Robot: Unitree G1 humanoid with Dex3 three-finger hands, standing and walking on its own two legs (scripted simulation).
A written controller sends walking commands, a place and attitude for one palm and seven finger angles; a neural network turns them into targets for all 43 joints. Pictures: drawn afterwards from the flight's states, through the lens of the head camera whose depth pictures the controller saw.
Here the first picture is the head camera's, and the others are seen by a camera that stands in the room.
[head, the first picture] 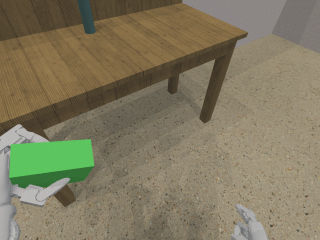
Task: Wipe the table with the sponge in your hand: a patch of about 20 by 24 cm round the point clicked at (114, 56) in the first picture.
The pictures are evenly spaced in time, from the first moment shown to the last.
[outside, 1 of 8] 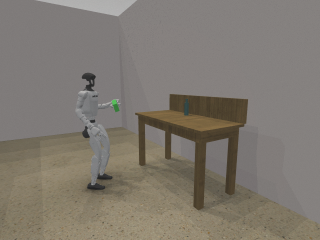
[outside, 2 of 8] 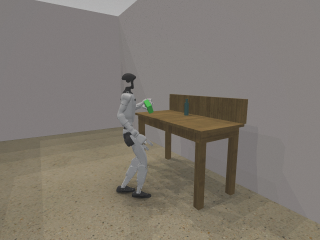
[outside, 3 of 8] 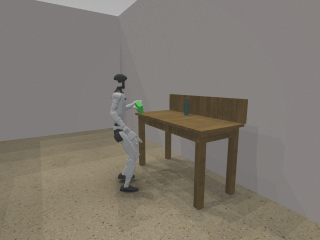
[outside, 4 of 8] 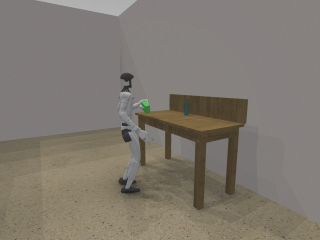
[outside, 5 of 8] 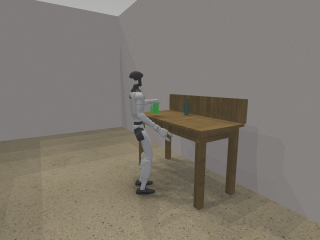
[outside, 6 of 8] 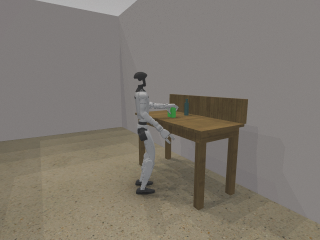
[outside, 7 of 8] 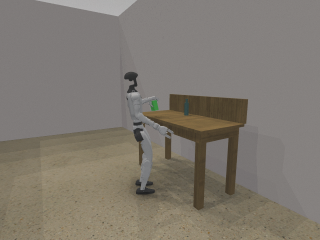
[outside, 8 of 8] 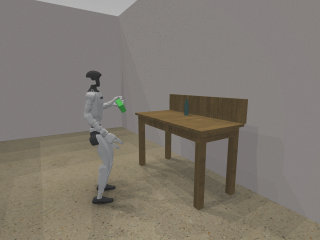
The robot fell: no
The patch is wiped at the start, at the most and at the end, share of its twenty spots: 0.00 0.85 0.85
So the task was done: no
